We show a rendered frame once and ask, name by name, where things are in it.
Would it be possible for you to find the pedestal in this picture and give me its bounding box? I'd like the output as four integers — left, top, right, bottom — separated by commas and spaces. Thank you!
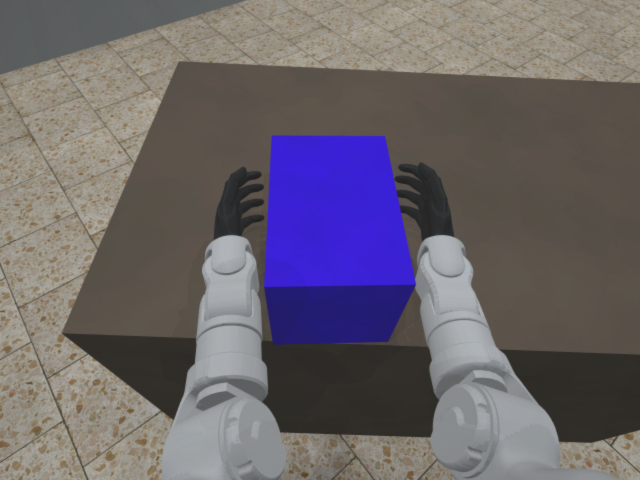
62, 61, 640, 443

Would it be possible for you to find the right robot forearm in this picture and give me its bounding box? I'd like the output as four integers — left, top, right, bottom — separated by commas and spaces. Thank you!
415, 235, 539, 405

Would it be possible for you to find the right robot upper arm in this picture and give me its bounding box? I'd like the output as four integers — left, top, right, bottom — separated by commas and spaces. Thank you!
430, 382, 620, 480

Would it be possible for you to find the carton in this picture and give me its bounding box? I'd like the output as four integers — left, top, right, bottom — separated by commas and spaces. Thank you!
264, 135, 416, 345

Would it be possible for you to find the left robot hand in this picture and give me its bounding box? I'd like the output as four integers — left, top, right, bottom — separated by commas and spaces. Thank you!
214, 167, 264, 240

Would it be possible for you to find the left robot upper arm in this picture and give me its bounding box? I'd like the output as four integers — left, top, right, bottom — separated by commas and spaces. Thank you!
162, 396, 287, 480

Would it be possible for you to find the left robot forearm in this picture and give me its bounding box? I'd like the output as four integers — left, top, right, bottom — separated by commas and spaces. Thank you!
161, 235, 268, 478

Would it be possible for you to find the right robot hand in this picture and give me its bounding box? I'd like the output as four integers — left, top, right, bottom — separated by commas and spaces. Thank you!
395, 162, 454, 242

